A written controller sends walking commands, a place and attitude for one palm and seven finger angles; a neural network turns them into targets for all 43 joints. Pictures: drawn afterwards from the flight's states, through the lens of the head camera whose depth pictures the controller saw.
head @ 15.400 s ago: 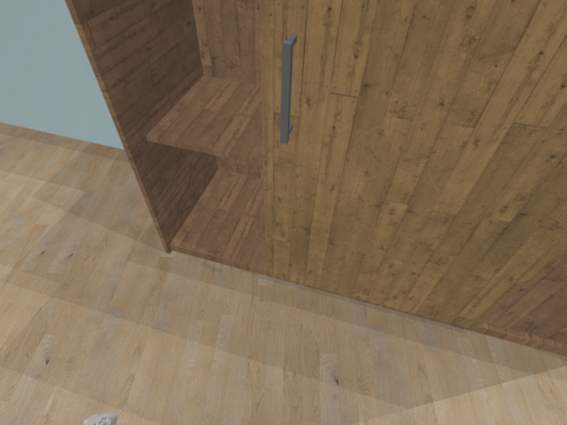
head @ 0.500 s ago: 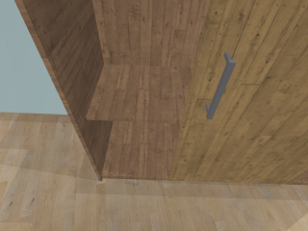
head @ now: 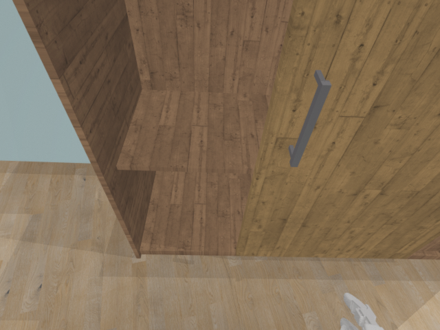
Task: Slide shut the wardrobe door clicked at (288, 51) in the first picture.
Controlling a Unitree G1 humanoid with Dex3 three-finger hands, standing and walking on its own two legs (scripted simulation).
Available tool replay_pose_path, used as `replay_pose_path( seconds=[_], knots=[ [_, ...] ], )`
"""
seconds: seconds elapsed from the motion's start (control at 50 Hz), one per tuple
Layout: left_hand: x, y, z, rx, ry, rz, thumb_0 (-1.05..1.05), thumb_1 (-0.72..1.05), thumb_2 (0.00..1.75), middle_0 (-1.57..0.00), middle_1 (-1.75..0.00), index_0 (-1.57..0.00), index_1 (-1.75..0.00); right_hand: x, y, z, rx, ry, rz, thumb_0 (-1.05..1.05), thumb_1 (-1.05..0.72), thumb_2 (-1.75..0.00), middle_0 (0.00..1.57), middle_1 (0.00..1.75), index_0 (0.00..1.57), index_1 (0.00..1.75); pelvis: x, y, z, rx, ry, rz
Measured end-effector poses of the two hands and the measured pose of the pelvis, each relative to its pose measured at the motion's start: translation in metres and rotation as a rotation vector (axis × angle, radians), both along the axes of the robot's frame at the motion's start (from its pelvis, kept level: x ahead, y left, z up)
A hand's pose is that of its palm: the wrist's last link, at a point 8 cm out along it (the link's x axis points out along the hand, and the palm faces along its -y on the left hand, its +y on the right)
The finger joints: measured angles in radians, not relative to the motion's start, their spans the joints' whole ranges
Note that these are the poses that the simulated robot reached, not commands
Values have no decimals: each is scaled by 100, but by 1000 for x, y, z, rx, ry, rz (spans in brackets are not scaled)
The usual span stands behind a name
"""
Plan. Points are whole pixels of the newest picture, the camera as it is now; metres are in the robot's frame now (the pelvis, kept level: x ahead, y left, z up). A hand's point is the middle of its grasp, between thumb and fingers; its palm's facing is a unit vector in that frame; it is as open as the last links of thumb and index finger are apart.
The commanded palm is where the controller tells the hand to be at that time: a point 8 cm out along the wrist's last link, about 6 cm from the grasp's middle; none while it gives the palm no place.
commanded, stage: raise the hand with hooked fingers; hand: right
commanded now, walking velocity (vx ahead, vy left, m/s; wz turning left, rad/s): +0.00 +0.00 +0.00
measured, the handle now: (305, 123) +0.52 -0.15 +0.10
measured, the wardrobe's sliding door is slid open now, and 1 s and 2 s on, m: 0.44 0.44 0.44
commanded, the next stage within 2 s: move the hooked fingers beside the handle in 1.96 s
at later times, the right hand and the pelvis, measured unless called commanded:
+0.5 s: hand (353, 322) +0.16 -0.19 +0.01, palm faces -0.05 +1.00 -0.07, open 9.9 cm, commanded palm +0.14 -0.25 +0.01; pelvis -0.05 +0.00 -0.06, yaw -2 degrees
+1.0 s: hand (398, 290) +0.20 -0.25 +0.06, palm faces -0.01 +1.00 -0.07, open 12.8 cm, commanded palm +0.17 -0.30 +0.07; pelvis -0.04 -0.01 -0.03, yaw -1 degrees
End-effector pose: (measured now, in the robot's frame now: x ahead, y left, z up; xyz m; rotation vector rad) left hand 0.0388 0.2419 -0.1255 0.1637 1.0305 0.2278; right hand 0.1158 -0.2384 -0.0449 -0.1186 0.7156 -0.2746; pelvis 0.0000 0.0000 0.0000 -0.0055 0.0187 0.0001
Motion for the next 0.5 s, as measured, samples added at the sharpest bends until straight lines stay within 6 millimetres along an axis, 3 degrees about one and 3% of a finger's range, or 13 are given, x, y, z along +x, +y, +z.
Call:
replay_pose_path(
  seconds=[0.06,0.12,0.18,0.26,0.32,0.38,0.5],
  knots=[
    [42,14,16,44,-219,-43,2,92,90,-20,-30,-20,-30,54,8,51,17,-376,107,3,-88,-87,20,34,20,34,-9,-2,-8,-3,48,-9],
    [83,22,36,78,-407,-90,2,92,90,-20,-30,-20,-29,74,25,72,106,-666,255,2,-82,-85,20,37,20,38,-20,-2,-23,-11,99,8],
    [116,25,53,107,-548,-149,2,91,90,-19,-30,-20,-29,65,34,63,152,-772,395,1,-75,-82,21,41,21,42,-29,-1,-41,-14,131,21],
    [146,15,64,123,-641,-210,1,91,90,-19,-30,-19,-29,33,22,27,190,-664,361,0,-65,-78,22,47,22,47,-37,-1,-58,-11,145,15],
    [155,-2,61,112,-650,-258,1,91,90,-19,-30,-19,-29,11,4,14,149,-594,264,1,-57,-75,23,51,23,52,-40,-1,-65,7,149,-2],
    [150,-21,46,79,-610,-300,1,91,90,-19,-30,-19,-29,2,-9,27,81,-640,233,1,-50,-72,23,56,23,56,-43,-2,-68,29,147,-19],
    [110,-51,9,-22,-458,-292,1,90,90,-20,-30,-20,-30,26,-10,59,63,-735,354,1,-36,-67,23,65,23,65,-50,-5,-64,54,130,-36]
  ],
)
